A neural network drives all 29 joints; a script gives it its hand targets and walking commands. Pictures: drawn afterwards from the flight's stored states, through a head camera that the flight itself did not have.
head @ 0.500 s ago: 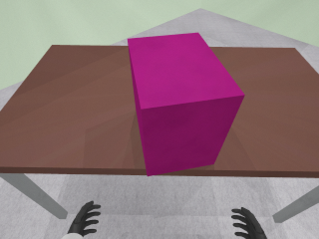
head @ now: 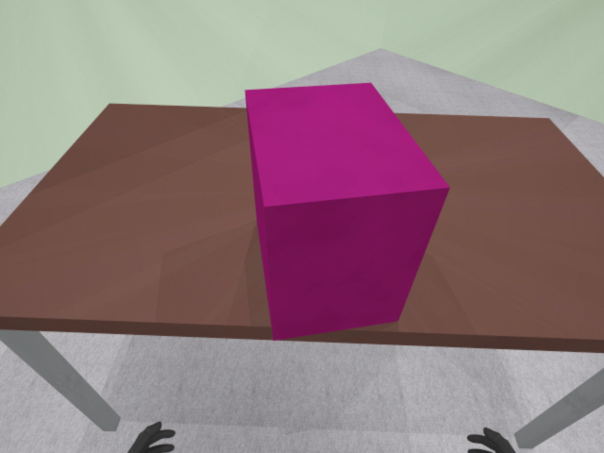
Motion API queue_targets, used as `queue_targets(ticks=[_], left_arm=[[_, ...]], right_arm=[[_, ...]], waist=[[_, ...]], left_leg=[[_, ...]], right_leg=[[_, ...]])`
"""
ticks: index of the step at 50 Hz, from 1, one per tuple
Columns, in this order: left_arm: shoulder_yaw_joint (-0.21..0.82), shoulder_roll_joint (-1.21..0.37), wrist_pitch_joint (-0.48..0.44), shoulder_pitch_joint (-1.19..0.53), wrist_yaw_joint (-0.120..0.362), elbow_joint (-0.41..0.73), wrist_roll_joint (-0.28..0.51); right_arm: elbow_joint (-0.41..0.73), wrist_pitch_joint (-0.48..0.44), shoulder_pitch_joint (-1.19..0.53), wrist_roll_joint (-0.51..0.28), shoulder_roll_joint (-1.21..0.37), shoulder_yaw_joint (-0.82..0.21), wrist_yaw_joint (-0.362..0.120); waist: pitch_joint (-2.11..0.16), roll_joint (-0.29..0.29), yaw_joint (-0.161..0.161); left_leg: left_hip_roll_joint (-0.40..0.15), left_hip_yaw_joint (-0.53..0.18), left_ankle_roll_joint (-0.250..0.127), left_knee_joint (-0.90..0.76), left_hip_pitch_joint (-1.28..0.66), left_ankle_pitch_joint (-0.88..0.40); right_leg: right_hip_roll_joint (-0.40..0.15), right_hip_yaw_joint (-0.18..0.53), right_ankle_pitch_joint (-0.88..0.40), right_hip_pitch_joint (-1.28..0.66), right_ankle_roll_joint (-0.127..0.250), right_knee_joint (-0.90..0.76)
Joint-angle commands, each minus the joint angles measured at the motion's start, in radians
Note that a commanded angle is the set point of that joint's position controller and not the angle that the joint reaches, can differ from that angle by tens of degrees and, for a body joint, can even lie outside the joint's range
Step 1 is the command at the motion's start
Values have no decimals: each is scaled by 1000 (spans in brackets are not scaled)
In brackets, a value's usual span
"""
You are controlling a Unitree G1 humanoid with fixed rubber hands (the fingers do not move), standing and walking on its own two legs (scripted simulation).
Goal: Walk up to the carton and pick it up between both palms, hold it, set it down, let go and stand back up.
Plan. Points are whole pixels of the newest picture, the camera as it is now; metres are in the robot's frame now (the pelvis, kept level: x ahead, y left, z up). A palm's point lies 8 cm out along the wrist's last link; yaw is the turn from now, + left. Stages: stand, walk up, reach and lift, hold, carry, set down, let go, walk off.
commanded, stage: stand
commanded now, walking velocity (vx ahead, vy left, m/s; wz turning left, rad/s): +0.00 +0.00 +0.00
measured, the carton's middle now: (323, 208) +0.48 -0.01 +0.08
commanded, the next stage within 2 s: none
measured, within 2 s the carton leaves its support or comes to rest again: neither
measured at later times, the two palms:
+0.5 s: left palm out of the picture +0.03 +0.27 -0.12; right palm out of the picture +0.01 -0.24 -0.10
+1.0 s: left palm out of the picture -0.01 +0.29 -0.13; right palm out of the picture +0.00 -0.23 -0.11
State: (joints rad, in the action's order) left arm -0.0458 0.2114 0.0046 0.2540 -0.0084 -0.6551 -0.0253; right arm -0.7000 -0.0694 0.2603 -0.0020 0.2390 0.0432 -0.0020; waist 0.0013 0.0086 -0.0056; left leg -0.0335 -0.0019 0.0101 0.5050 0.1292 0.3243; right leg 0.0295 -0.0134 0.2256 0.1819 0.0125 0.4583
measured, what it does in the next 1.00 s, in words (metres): shifts its weight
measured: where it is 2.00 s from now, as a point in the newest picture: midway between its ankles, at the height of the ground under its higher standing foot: outside the picture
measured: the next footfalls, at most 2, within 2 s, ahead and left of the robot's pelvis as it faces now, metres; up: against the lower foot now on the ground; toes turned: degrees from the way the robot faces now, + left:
none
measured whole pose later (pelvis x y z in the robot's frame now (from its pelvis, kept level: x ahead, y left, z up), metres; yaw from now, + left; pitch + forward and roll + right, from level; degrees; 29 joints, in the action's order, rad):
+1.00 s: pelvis -0.04 +0.03 +0.00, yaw -1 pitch -3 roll +0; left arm -0.01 0.25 -0.01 0.36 -0.01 -0.87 -0.02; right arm -0.72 -0.02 0.42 0.00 0.27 0.00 0.01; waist 0.01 0.01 -0.01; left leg 0.03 0.04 -0.04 0.53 0.21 0.28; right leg -0.03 0.03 0.18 0.27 -0.04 0.50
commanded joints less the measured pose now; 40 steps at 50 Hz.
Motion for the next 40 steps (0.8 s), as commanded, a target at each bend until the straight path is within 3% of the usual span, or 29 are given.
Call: queue_targets(ticks=[1,18,27,40], left_arm=[[-38,114,-48,-29,7,47,-1],[-16,149,-38,47,7,-64,2],[-4,149,-35,77,7,-104,1],[7,152,-34,117,2,-141,3]], right_arm=[[92,-4,28,4,119,38,10],[85,15,164,5,156,21,15],[77,20,182,5,165,17,13],[56,28,198,4,166,12,15]], waist=[[-14,-21,8],[84,-12,0],[113,-28,-4],[109,-18,2]], left_leg=[[-67,-61,-40,-64,76,-204],[-58,-105,-43,-137,212,28],[-63,-137,-51,-191,285,171],[-62,-137,-52,-191,257,159]], right_leg=[[-124,115,-225,-16,14,-72],[-112,115,6,4,-2,-72],[-101,113,67,14,-11,-43],[-101,121,58,53,-15,-37]])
